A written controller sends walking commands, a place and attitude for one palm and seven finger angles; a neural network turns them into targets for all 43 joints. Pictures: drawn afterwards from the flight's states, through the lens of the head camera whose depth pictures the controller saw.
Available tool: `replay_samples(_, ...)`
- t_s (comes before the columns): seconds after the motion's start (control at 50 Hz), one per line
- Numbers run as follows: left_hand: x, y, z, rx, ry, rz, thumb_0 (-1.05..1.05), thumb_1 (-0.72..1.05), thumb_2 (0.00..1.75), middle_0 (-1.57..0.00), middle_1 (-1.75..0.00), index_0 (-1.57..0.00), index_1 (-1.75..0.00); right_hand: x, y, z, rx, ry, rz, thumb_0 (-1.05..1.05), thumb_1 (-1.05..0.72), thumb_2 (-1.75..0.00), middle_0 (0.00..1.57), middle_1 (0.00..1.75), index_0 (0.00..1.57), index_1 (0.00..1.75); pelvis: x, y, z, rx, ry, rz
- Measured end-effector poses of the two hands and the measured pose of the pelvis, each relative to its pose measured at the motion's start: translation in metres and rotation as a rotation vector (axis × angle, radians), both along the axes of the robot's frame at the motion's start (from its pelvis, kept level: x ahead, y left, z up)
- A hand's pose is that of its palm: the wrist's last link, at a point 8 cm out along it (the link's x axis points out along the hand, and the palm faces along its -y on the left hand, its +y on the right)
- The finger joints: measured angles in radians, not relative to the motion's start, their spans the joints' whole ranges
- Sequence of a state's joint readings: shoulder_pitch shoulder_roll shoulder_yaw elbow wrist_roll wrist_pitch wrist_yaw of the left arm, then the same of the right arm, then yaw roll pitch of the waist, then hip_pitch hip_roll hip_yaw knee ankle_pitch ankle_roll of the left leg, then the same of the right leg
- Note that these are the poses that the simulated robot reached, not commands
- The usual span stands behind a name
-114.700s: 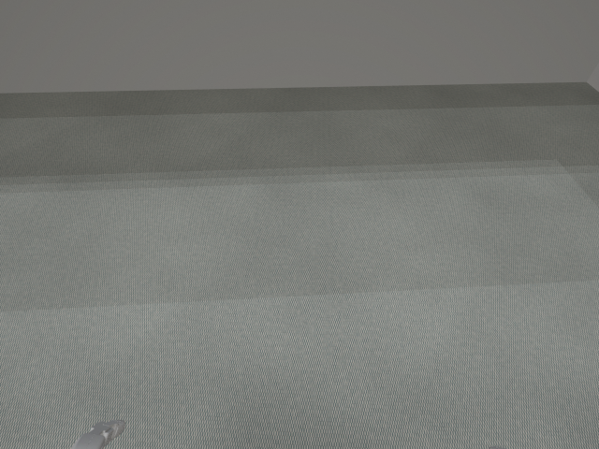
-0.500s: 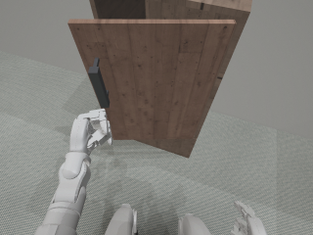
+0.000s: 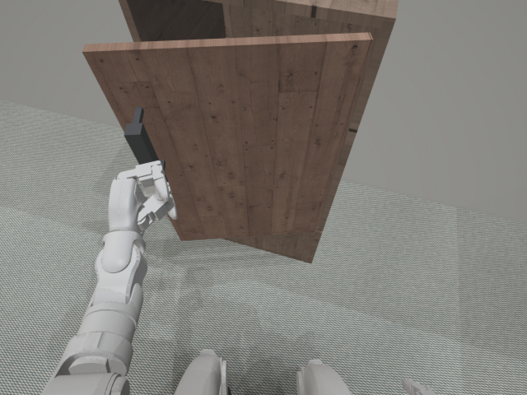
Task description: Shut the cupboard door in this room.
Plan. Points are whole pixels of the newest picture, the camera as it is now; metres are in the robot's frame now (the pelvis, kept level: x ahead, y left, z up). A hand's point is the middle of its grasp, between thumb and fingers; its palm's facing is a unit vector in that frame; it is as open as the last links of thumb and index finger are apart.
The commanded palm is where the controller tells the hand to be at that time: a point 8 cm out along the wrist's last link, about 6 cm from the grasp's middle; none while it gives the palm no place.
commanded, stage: bring the fist close to the handle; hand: left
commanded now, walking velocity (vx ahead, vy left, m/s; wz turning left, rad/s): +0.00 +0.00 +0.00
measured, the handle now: (150, 151) +0.50 +0.20 +0.04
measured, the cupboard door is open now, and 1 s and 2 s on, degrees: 21 13 1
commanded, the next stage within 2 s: push the door shut along its arc in 0.16 s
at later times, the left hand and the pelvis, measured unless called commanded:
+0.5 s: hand (169, 189) +0.42 +0.15 +0.05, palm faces +0.02 -1.00 -0.04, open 3.1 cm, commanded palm +0.40 +0.20 +0.04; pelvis -0.01 +0.00 -0.01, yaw +1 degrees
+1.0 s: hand (178, 161) +0.48 +0.14 +0.05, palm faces -0.13 -0.99 -0.05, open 3.1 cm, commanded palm +0.47 +0.18 +0.04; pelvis -0.02 +0.01 -0.02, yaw +0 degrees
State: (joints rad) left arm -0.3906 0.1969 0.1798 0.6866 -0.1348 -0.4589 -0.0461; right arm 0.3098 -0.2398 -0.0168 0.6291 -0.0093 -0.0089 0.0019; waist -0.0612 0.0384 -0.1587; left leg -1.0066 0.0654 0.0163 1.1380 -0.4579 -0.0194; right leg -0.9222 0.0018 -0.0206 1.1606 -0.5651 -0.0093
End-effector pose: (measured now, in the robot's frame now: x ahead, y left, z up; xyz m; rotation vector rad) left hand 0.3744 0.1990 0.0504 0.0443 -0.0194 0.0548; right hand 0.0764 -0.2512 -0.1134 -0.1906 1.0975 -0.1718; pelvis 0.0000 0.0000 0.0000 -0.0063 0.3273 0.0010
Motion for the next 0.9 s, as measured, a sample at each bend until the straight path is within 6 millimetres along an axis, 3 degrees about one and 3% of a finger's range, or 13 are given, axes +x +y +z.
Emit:
replay_samples(0.18,-0.012,-0.001,-0.003,-0.031,-0.031,-0.003,0.02,0.90,0.90,-1.30,-1.50,-1.30,-1.50,0.010,-0.001,0.003,-0.021,-0.020,0.026,0.01,-0.91,-0.90,0.21,0.30,0.20,0.30,-0.004,0.000,0.000,-0.006,-0.009,0.014)
replay_samples(0.3,-0.008,-0.009,-0.001,-0.015,-0.037,-0.036,0.02,0.90,0.90,-1.30,-1.50,-1.31,-1.50,0.022,0.001,0.004,-0.022,-0.064,0.033,0.01,-0.91,-0.90,0.20,0.30,0.20,0.30,-0.008,0.002,-0.003,-0.010,-0.013,0.014)
replay_samples(0.42,0.003,-0.004,-0.007,-0.008,0.010,-0.026,0.02,0.90,0.90,-1.30,-1.49,-1.31,-1.50,0.022,0.005,0.003,-0.020,-0.074,0.034,0.00,-0.91,-0.90,0.20,0.30,0.20,0.30,-0.012,0.002,-0.004,-0.009,-0.011,0.014)
replay_samples(0.58,0.037,0.007,0.008,0.004,-0.044,-0.074,0.02,0.90,0.90,-1.31,-1.49,-1.31,-1.50,-0.003,0.003,-0.007,-0.039,-0.005,0.010,0.00,-0.91,-0.90,0.21,0.30,0.21,0.30,-0.014,0.004,-0.012,-0.021,0.018,0.017)
replay_samples(0.9,0.073,0.001,-0.004,0.008,0.011,-0.152,0.02,0.90,0.90,-1.31,-1.49,-1.31,-1.50,-0.062,0.000,-0.016,-0.059,0.147,-0.056,0.00,-0.91,-0.90,0.21,0.30,0.21,0.30,-0.018,0.012,-0.021,-0.033,0.063,0.015)
